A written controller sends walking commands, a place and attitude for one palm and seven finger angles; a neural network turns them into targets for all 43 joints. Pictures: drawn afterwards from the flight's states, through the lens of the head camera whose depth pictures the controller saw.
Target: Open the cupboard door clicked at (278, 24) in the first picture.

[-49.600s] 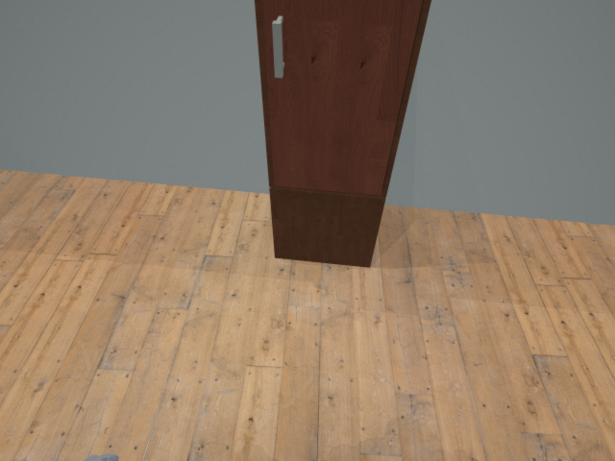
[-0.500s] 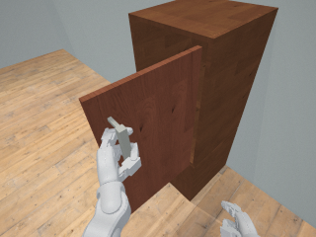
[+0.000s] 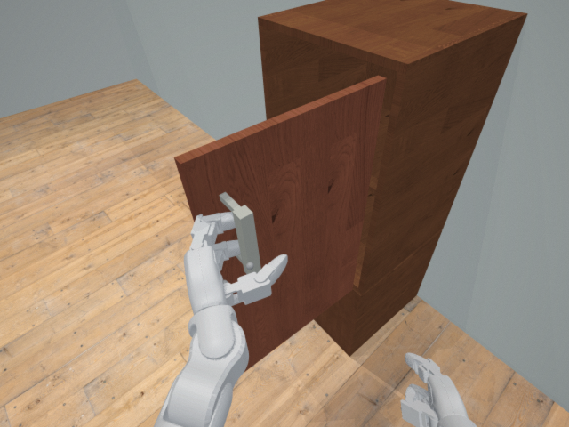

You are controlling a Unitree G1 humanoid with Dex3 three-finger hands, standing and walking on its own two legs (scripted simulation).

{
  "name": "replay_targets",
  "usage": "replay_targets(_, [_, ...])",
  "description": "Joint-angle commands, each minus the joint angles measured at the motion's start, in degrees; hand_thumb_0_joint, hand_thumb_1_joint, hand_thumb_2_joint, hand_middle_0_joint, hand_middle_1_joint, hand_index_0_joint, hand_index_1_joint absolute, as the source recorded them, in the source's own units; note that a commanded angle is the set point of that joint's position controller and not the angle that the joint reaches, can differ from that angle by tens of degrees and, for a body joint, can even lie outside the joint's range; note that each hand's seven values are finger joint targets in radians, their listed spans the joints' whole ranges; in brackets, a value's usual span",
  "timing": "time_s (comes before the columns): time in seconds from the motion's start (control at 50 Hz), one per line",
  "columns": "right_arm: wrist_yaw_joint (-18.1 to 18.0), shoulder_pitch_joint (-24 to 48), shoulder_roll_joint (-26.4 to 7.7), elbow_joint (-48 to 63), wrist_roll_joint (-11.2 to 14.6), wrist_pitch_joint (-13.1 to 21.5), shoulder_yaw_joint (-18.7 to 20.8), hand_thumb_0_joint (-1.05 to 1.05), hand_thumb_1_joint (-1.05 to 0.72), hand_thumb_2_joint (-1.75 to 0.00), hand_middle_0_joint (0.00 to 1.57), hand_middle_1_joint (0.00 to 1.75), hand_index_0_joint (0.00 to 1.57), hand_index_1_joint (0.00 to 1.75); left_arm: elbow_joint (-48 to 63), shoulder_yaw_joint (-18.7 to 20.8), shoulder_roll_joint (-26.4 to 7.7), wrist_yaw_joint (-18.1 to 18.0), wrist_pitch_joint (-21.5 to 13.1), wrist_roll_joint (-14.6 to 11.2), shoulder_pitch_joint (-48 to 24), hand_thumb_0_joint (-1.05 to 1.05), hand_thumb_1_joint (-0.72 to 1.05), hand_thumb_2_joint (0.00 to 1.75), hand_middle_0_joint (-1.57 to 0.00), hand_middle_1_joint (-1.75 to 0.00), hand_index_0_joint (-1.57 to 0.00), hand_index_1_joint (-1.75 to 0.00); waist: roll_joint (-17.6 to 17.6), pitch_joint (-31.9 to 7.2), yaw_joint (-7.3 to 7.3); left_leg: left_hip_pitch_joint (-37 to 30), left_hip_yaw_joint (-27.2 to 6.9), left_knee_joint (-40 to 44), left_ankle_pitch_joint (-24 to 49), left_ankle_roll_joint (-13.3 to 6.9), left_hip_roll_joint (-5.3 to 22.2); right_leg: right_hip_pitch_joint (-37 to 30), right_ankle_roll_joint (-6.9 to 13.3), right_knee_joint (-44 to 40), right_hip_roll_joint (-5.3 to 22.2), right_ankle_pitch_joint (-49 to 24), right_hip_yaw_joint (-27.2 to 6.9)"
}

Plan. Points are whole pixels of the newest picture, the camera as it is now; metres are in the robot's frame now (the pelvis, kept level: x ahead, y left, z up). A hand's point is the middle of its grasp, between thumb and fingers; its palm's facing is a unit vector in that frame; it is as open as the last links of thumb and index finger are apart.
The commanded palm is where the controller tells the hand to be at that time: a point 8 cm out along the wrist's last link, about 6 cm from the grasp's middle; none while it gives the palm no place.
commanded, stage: open thumb and fingers to let go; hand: left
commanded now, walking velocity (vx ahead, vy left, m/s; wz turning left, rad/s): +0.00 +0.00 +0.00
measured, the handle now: (240, 236) +0.34 +0.10 +0.12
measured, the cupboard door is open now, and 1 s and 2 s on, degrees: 89 90 90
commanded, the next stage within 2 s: slide the hand sideways off the handle in 0.44 s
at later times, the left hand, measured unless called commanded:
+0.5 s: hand (255, 256) +0.30 +0.07 +0.12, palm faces +0.28 -0.96 -0.03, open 15.6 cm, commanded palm +0.25 +0.10 +0.12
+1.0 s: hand (254, 295) +0.24 +0.06 +0.13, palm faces -0.09 -1.00 +0.00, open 16.4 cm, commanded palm +0.21 +0.12 +0.12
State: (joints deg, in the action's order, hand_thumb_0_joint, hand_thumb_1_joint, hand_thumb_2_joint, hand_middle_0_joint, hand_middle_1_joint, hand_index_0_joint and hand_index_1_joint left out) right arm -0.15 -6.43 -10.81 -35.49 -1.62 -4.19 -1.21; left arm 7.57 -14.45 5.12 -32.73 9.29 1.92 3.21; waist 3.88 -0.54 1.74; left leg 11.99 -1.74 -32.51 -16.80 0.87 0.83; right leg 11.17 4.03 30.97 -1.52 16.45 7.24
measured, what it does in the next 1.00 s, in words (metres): stands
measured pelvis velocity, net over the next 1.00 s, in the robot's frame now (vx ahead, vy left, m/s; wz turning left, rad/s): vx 0.00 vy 0.03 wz -0.05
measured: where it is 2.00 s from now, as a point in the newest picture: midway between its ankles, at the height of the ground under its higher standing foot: outside the picture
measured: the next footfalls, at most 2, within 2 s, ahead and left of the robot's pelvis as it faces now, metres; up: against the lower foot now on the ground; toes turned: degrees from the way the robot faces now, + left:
none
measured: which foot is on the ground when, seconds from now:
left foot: down 0.00-1.00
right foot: down 0.00-1.00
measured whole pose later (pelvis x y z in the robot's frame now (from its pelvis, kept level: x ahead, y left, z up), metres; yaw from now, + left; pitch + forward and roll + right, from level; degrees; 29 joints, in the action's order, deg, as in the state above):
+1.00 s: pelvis +0.00 +0.03 +0.00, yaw -3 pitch -4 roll +0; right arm 1.5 -11.2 -10.5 -28.6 0.8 -4.3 -3.2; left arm 16.2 -17.5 -0.7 -10.6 6.2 -0.6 12.0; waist 2.4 -0.9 1.1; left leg 12.4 2.0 -34.4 -18.3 -1.4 -0.5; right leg 13.3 1.7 34.2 -0.1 17.2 3.5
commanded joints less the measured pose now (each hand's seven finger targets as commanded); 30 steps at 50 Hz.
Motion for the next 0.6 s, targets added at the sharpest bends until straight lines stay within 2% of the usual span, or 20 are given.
replay_targets(0.0, [-0.2, 9.5, -3.0, 9.2, 0.4, 3.4, 1.1, 0.0, -0.9, -0.9, 0.2, 0.3, 0.2, 0.3, 10.0, -3.9, 8.3, 0.4, -3.8, 1.4, -19.1, 0.0, -0.5, 0.3, -0.3, -1.2, -0.3, -1.2, -9.0, -6.4, -0.73, -3.2, 0.2, 2.1, 5.6, -2.3, -2.1, 2.5, -2.4, -10.8, 4.3, 1.4, -7.5])
replay_targets(0.04, [0.0, 9.7, -2.9, 8.7, 0.5, 3.5, 1.0, 0.0, -0.9, -0.9, 0.2, 0.3, 0.2, 0.3, 9.1, -4.5, 9.3, -0.2, -3.5, 1.5, -22.3, 0.0, -0.5, 0.3, -0.3, -1.2, -0.3, -1.2, -7.9, -6.5, -1.01, -3.5, 0.0, 2.4, 5.4, -2.2, -2.0, 3.1, -2.1, -10.1, 3.9, 1.5, -6.7])
replay_targets(0.08, [0.4, 9.7, -2.9, 8.4, 0.5, 3.4, 1.1, 0.0, -0.9, -0.9, 0.2, 0.3, 0.2, 0.3, 7.6, -4.6, 10.0, -0.9, -2.9, 1.5, -22.3, 0.0, -0.5, 0.3, -0.28, -1.1, -0.28, -1.1, -7.6, -7.3, -0.36, -3.1, -0.3, 2.8, 5.7, -1.9, -1.9, 2.7, -1.8, -8.8, 3.4, 0.7, -5.6])
replay_targets(0.18, [1.0, 10.4, -2.9, 7.9, 0.5, 2.7, 1.0, 0.0, -0.9, -0.9, 0.2, 0.3, 0.2, 0.3, 4.9, -3.6, 10.3, -2.2, -1.8, 1.3, -24.4, 0.0, -0.5, 0.3, -0.24, -0.85, -0.24, -0.85, -7.1, -7.9, 0.06, -2.3, -0.4, 3.3, 5.3, -1.6, -1.5, 2.8, -1.5, -7.3, 2.8, 0.6, -4.5])
replay_targets(0.24, [1.3, 10.6, -3.0, 8.1, 0.4, 2.1, 1.0, 0.0, -0.9, -0.9, 0.2, 0.3, 0.2, 0.3, 5.3, -3.8, 11.1, -2.7, -1.3, 1.3, -25.4, 0.0, -0.5, 0.3, -0.22, -0.7, -0.22, -0.7, -7.3, -9.0, 0.02, -2.0, -0.5, 3.5, 6.2, -1.4, -1.1, 2.4, -1.3, -5.8, 2.4, -0.8, -3.7])
replay_targets(0.28, [1.6, 10.4, -3.1, 7.7, 0.4, 1.8, 1.0, 0.0, -0.9, -0.9, 0.2, 0.3, 0.2, 0.3, 4.0, -3.8, 11.3, -3.0, -0.9, 1.6, -25.4, 0.0, -0.5, 0.3, -0.2, -0.6, -0.2, -0.6, -7.4, -8.0, 0.12, -1.3, -0.8, 3.6, 6.4, -1.2, -0.9, 2.6, -1.1, -5.4, 2.2, -0.9, -3.4])
replay_targets(0.4, [2.2, 11.3, -3.2, 7.5, 0.3, 1.2, 1.0, 0.0, -0.9, -0.9, 0.2, 0.3, 0.2, 0.3, 3.4, -4.6, 13.0, -4.1, 0.0, 1.7, -27.4, 0.0, -0.5, 0.3, -0.15, -0.3, -0.15, -0.3, -5.9, -9.1, 0.1, -0.4, -1.1, 3.5, 5.0, -0.8, -0.6, 3.8, -0.8, -3.0, 1.8, -0.2, -2.6])
replay_targets(0.46, [2.6, 11.3, -3.2, 7.6, 0.3, 0.9, 1.1, 0.0, -0.9, -0.9, 0.2, 0.3, 0.2, 0.3, 3.7, -4.2, 13.1, -4.7, 0.8, 1.4, -27.8, 0.0, -0.5, 0.3, -0.15, -0.3, -0.15, -0.3, -6.4, -10.3, 0.42, 0.1, -1.1, 3.3, 5.8, -0.6, -0.6, 3.5, -0.7, -2.0, 1.6, -1.0, -2.3])
replay_targets(0.48, [2.6, 11.4, -3.1, 7.6, 0.3, 0.7, 1.1, 0.0, -0.9, -0.9, 0.2, 0.3, 0.2, 0.3, 3.1, -3.9, 12.9, -4.6, 0.9, 1.4, -26.4, 0.0, -0.5, 0.3, -0.15, -0.3, -0.15, -0.3, -7.4, -9.5, 0.67, 0.4, -1.3, 3.2, 6.0, -0.6, -0.5, 3.4, -0.7, -2.3, 1.5, -0.9, -2.2])
replay_targets(0.52, [2.8, 11.5, -3.1, 7.9, 0.2, 0.6, 1.2, 0.0, -0.9, -0.9, 0.2, 0.3, 0.2, 0.3, 5.3, -4.4, 13.5, -4.7, 1.0, 1.4, -26.2, 0.0, -0.5, 0.3, -0.15, -0.3, -0.15, -0.3, -6.5, -11.1, 0.57, -0.2, -1.1, 2.7, 7.1, -0.5, -0.3, 3.3, -0.6, -1.5, 1.5, -1.9, -2.2])
replay_targets(0.54, [3.0, 4.0, -5.1, 8.0, 0.7, -0.5, 1.5, 0.0, -0.9, -0.9, 0.2, 0.3, 0.2, 0.3, 7.4, -18.5, 10.0, 8.5, -2.2, 6.5, -23.1, 0.0, -0.5, 0.3, -0.15, -0.3, -0.15, -0.3, -10.4, -7.6, -5.56, -2.8, -1.5, 3.1, 9.9, -1.9, 0.1, 5.1, -1.1, -1.1, 1.8, -7.0, -5.0])
replay_targets(0.56, [2.1, 3.7, -4.7, 10.4, 1.6, -0.7, 1.8, 0.0, -0.9, -0.9, 0.2, 0.3, 0.2, 0.3, 9.4, -14.3, 6.3, 15.3, -5.2, 3.9, -24.8, 0.0, -0.5, 0.3, -0.15, -0.3, -0.15, -0.3, -9.1, -10.7, -4.21, -2.6, -1.3, 2.8, 10.5, -2.2, 0.0, 3.6, -0.8, -0.6, 1.7, -8.9, -4.3])
replay_targets(0.58, [1.4, 3.6, -5.1, 11.8, 1.8, -0.6, 1.2, 0.0, -0.9, -0.9, 0.2, 0.3, 0.2, 0.3, 11.2, -14.5, 4.1, 20.4, -7.2, 2.5, -26.5, 0.0, -0.5, 0.3, -0.15, -0.3, -0.15, -0.3, -5.7, -11.9, -4.44, -3.7, -1.0, 2.4, 10.0, -2.6, -0.4, 3.2, -0.8, -0.1, 1.8, -9.7, -4.7])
